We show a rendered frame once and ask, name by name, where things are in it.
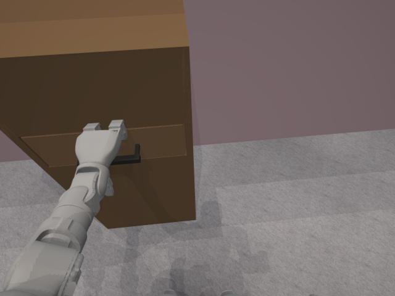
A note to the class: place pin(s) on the robot left forearm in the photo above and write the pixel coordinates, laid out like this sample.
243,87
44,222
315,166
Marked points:
69,222

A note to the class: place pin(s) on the robot left upper arm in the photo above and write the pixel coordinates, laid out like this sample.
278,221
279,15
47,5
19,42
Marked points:
46,270

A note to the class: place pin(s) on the handle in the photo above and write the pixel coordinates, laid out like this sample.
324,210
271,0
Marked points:
126,159

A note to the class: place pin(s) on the cabinet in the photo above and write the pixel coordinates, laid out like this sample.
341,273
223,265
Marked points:
67,63

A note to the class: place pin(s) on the robot left hand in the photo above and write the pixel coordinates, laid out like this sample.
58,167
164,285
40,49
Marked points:
101,146

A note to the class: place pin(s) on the drawer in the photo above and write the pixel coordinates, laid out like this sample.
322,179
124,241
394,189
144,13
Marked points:
154,141

